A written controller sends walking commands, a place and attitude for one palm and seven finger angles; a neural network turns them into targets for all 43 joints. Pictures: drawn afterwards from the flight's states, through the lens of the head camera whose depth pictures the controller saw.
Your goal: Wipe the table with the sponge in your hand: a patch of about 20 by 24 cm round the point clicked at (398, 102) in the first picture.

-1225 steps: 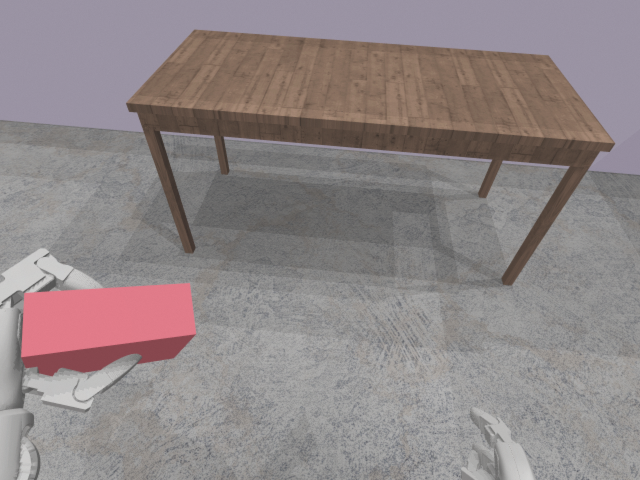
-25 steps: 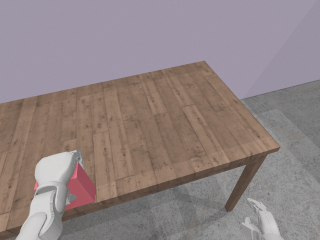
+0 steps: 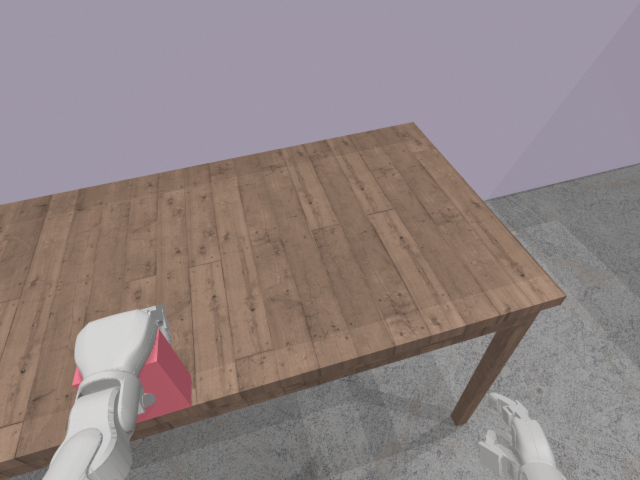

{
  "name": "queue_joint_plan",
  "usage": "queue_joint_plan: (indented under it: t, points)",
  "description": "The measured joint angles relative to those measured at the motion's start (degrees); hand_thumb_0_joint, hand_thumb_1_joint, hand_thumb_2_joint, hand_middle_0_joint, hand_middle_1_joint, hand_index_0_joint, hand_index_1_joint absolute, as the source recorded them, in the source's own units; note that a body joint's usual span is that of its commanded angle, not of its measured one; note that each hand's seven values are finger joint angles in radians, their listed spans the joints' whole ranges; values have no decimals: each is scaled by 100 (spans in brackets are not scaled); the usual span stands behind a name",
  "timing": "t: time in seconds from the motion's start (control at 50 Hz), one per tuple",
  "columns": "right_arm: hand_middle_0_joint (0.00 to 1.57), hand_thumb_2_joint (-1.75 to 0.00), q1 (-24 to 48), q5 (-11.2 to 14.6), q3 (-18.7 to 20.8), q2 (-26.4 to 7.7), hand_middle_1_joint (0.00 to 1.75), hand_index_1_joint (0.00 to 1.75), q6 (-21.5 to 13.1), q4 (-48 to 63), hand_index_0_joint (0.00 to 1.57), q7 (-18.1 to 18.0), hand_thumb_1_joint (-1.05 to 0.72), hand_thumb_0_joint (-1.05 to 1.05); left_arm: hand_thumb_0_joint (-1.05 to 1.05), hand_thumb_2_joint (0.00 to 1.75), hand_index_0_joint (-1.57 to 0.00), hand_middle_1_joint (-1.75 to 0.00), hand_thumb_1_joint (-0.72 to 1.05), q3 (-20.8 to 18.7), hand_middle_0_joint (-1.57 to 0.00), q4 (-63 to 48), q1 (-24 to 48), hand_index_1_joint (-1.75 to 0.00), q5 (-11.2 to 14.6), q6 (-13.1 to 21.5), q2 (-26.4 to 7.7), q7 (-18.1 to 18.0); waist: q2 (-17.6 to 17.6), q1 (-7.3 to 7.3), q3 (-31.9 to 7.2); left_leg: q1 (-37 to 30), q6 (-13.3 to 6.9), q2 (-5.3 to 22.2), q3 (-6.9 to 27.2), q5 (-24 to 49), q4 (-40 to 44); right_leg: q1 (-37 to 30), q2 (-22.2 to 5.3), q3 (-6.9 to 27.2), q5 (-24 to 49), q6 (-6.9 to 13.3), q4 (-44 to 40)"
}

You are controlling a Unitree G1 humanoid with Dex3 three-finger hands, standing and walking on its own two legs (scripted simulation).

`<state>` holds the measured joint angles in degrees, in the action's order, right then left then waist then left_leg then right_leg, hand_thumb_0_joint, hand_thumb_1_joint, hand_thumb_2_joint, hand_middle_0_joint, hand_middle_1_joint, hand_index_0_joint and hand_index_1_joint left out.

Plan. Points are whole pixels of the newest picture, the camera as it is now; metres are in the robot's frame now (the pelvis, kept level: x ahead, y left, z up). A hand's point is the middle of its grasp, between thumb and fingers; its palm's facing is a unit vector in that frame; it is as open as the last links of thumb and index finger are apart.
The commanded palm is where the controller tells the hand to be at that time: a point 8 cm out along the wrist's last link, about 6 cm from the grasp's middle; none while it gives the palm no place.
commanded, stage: lower the sponge onto the table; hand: left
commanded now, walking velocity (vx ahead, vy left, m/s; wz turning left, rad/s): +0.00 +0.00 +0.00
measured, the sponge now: (145, 387) +0.22 +0.30 -0.05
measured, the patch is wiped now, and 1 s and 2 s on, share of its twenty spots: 0.00 0.25 0.35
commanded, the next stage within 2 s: wipe forward along the first lane in 0.16 s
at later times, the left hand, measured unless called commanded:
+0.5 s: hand (143, 353) +0.25 +0.29 +0.00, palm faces -0.12 -0.04 -0.99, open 9.4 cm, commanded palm +0.24 +0.29 +0.05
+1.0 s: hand (146, 320) +0.30 +0.32 +0.00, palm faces -0.16 +0.02 -0.99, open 9.6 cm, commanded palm +0.29 +0.32 +0.03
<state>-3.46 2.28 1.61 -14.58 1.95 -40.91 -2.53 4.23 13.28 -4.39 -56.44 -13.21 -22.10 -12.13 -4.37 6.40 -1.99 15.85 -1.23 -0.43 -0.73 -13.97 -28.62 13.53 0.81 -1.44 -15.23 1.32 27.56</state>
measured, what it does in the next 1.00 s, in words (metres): stands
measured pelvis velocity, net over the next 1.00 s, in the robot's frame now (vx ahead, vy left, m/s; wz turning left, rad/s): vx -0.03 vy -0.03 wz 0.01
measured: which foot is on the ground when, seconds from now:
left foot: down 0.00-1.00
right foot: down 0.00-1.00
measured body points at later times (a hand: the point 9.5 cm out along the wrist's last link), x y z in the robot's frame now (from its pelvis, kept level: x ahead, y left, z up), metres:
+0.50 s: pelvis -0.01 -0.01 -0.01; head +0.00 -0.04 +0.44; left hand +0.25 +0.29 +0.06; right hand +0.19 -0.24 -0.12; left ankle +0.01 +0.11 -0.74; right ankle -0.01 -0.11 -0.74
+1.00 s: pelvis -0.03 -0.03 -0.02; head +0.01 -0.06 +0.42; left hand +0.30 +0.31 +0.05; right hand +0.09 -0.30 -0.16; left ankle +0.01 +0.10 -0.74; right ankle -0.01 -0.11 -0.74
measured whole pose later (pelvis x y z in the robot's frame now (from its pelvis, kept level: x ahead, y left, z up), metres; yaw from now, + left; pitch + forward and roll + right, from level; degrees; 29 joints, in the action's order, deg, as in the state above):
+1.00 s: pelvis -0.03 -0.03 -0.02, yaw +0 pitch +10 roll +0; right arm -12.3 3.7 2.7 -16.6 3.1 -43.2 -3.8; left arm -2.5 47.3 21.8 -58.0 -3.7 -30.0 -14.2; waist -4.5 1.6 -5.3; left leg 34.1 -0.8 1.4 1.3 -15.9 -40.1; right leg 31.7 2.7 -3.4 -17.4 3.5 39.2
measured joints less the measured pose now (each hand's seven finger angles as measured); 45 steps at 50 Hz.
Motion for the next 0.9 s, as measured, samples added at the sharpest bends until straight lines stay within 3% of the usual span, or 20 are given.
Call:
queue_joint_plan:
  t: [0.2, 0.44, 0.9]
  points:
    - [21, -90, -32, 44, -15, 16, 29, 30, 71, -21, 20, -4, -91, 1, 0, 106, -81, -138, -45, 128, -81, 289, 258, -138, -62, -226, 84, -77, -16, -22, -40, 149, 5, -17, 30, 0, -86, 156, -16, -29, -36, 6, 127]
    - [21, -90, -134, 86, -35, -31, 29, 30, 139, -78, 20, -80, -91, 1, 0, 108, -82, -137, -47, 66, -82, 776, 668, -137, -38, -130, -1, -17, 1, -65, -78, 357, 48, 5, 83, -9, -227, 369, 7, -81, -85, 51, 310]
    - [21, -90, -745, 141, 97, -185, 29, 30, 126, -194, 20, -167, -91, 1, 1, 119, -86, -134, -58, -538, -86, 2955, 2315, -135, -149, 804, -621, -114, -29, -395, -276, 1556, 73, 149, 171, -141, -948, 1560, 151, -169, -193, 187, 1007]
